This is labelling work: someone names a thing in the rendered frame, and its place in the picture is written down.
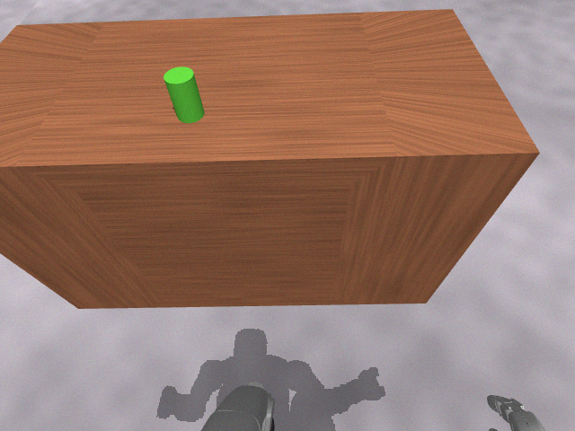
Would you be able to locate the can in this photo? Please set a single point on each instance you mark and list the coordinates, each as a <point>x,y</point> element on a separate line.
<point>184,93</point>

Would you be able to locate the right robot hand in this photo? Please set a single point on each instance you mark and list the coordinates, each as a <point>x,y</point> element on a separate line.
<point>514,413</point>

